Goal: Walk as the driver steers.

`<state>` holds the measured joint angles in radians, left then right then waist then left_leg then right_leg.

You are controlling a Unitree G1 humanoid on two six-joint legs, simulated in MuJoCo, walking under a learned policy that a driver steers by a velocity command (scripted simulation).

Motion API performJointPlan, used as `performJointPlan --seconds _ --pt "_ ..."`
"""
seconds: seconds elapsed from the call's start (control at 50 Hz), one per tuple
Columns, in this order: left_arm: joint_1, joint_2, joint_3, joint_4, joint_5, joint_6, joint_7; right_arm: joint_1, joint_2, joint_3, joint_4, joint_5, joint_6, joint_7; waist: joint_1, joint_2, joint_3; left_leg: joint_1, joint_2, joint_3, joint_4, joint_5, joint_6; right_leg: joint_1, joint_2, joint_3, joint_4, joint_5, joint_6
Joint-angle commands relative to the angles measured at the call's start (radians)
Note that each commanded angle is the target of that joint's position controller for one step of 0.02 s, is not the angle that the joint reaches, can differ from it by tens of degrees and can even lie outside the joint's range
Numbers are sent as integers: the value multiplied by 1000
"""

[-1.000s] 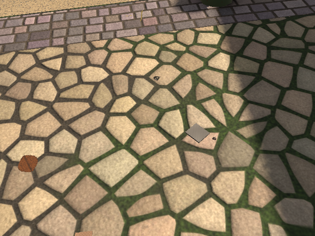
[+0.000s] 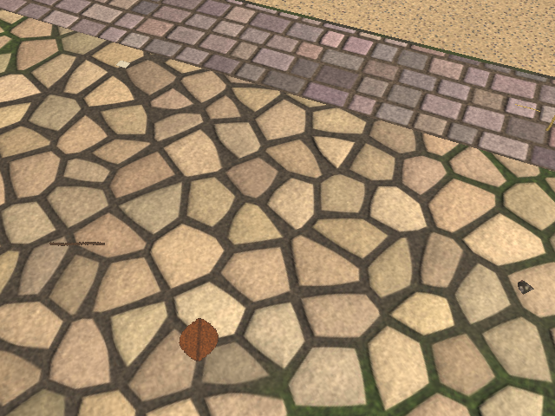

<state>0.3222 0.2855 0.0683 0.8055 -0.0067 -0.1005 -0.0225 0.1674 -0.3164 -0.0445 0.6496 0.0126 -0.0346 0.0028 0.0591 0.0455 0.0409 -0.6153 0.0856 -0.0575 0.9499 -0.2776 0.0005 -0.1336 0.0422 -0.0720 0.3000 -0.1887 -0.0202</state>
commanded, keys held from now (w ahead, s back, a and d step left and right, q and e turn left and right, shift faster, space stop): w+e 1.00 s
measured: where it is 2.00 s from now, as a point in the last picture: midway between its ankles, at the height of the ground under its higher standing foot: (424, 230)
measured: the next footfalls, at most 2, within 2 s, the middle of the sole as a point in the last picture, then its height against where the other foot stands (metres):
left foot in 0.20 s outside the picture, level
right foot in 0.72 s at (368, 402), level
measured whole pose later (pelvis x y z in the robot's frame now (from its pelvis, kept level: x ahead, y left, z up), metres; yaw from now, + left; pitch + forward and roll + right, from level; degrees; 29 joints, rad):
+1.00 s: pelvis +0.52 -0.08 +0.00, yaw -30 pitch +1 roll +0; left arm 0.32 0.29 0.07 0.72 -0.02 -0.04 0.00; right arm 0.09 -0.31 -0.05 0.67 -0.02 -0.10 0.00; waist 0.06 0.03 0.05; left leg -0.65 0.09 -0.09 0.81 -0.13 -0.06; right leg -0.17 0.11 0.09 0.35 -0.19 -0.09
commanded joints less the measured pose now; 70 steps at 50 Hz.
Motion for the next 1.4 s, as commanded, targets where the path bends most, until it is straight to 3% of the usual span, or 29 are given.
performJointPlan --seconds 0.02,0.12,0.18,0.2,0.22,0.24,0.28,0.34,0.46,0.62,0.66,0.7,0.72,0.74,0.76,0.78,0.8,0.84,0.9,1.0,1.12,1.18,1.2,1.22,1.24,1.26,1.3,1.34,1.4 --pt "-93 161 32 -72 -16 -13 2 -26 -15 11 -64 -9 -29 17 -34 -96 5 57 21 15 -196 167 -1 -64 -242 171 -171 197 -201" --pt "8 210 41 -29 -33 13 5 -139 -63 -6 -103 4 -52 32 -13 -110 7 147 -32 24 -392 229 6 17 -278 216 -101 174 -154" --pt "17 180 26 -20 -24 26 11 51 -131 -50 -52 -3 -54 20 -131 -103 -100 473 -65 54 -465 196 54 -26 -215 174 148 314 -87" --pt "10 114 -1 -44 -2 23 11 213 -200 -73 -33 -21 -50 6 -205 -26 -234 720 92 -92 -447 182 111 -173 -150 123 429 142 -40" --pt "120 11 -30 -71 -10 12 16 263 -279 -86 -30 -42 -38 1 -157 244 -365 966 336 -519 -556 -37 239 -494 -15 77 780 -345 24" --pt "102 106 -8 -58 -34 8 18 264 -198 -67 -27 -32 -39 7 -180 187 -347 917 326 -644 -641 -179 254 -591 -41 189 937 -386 25" --pt "-2 148 9 -82 -39 15 20 158 -109 -39 -20 -17 -46 12 -145 97 -156 730 261 -379 -663 -81 205 -637 -121 170 959 -230 15" --pt "-12 110 14 -77 -25 43 17 75 -48 -29 -4 -31 -69 17 -82 76 -64 526 186 -153 -736 213 181 -511 -171 180 876 -109 19" --pt "-113 48 0 -128 -16 73 4 69 -98 -55 49 -26 -82 -4 -69 11 -5 523 183 61 -819 306 189 -557 -171 169 636 106 43" --pt "-335 51 -9 -225 -17 66 -42 158 -163 -80 111 5 -42 -14 -134 -6 63 681 209 221 -764 435 141 -537 -126 43 349 127 -27" --pt "-307 79 6 -237 -14 71 -45 150 -192 -88 112 13 -28 -19 -97 26 14 718 208 253 -643 762 120 -441 -68 -14 338 29 -66" --pt "-97 147 50 -192 -18 78 -36 126 -205 -89 104 23 -12 -25 33 33 -112 667 171 298 -337 970 83 -149 22 -58 281 15 -125" --pt "79 216 85 -144 -20 89 -18 132 -178 -77 93 12 -16 -30 114 -14 -200 462 133 303 -68 773 38 154 -1 36 250 55 -169" --pt "74 336 103 -142 -29 89 -2 207 -25 -30 38 -38 -35 -21 4 -299 -246 -6 -45 264 298 -186 -34 479 -268 558 200 -26 -328" --pt "89 298 85 -186 -18 67 -9 153 -67 -24 12 -7 -76 -10 45 -234 -428 -152 -129 -2 473 -345 -38 574 -390 954 19 -220 -440" --pt "63 222 65 -173 -13 50 -13 43 -134 -41 -16 34 -99 0 74 -151 -296 -246 -68 -45 459 -245 -15 504 -362 815 -20 -180 -374" --pt "16 188 55 -171 -17 41 -12 25 -126 -34 -22 30 -111 -1 36 -104 -197 -224 -24 -40 369 -157 4 367 -319 683 -16 -106 -334" --pt "-100 128 33 -195 -4 37 -5 41 -133 -45 0 -19 -106 -12 -47 -56 -108 -83 28 -44 222 -64 -5 122 -249 520 -36 118 -290" --pt "-112 144 37 -190 -2 31 7 58 -105 -41 0 -29 -76 -7 -81 -65 -79 2 28 -20 99 -34 -47 -32 -223 437 -68 290 -301" --pt "-45 181 47 -154 -15 42 33 -129 -35 -11 -47 -28 -70 2 -15 -98 -29 89 -44 15 -278 308 -75 -149 -117 315 -65 197 -216" --pt "44 159 42 -107 -18 55 40 -199 -81 -26 -64 -7 -91 28 12 -144 -33 141 -68 -19 -449 317 -32 -3 -189 437 44 88 -178" --pt "31 133 33 -104 -10 60 36 -54 -115 -51 -31 -16 -101 21 -70 -164 -84 348 -80 24 -509 235 40 21 -154 428 200 281 -136" --pt "28 89 14 -118 2 58 32 81 -155 -64 -18 -30 -105 15 -133 -109 -211 573 36 -83 -476 237 104 -60 -104 374 427 232 -103" --pt "160 36 -4 -125 -21 47 33 206 -246 -90 18 -41 -94 15 -116 151 -361 935 242 -485 -518 58 272 -394 43 242 785 -63 -16" --pt "165 80 -3 -120 -30 40 35 246 -187 -80 44 -11 -88 29 -128 230 -345 960 307 -745 -651 -202 300 -575 40 260 935 -388 -2" --pt "63 154 16 -127 -35 40 34 196 -121 -60 39 1 -84 27 -144 106 -194 845 280 -645 -673 -298 257 -646 -11 276 999 -319 -6" --pt "-68 141 14 -162 -8 37 32 99 -78 -40 32 -16 -70 23 -113 3 -41 609 199 -424 -713 -122 225 -626 -80 206 927 -196 -8" --pt "-53 108 12 -155 -5 37 25 69 -53 -29 38 -24 -74 20 -70 47 -24 503 140 -309 -754 35 211 -536 -130 186 828 -130 -4" --pt "-91 63 -3 -171 10 33 25 96 -86 -35 60 -4 -76 17 -67 51 -22 464 117 -235 -790 195 241 -520 -138 140 675 -84 22"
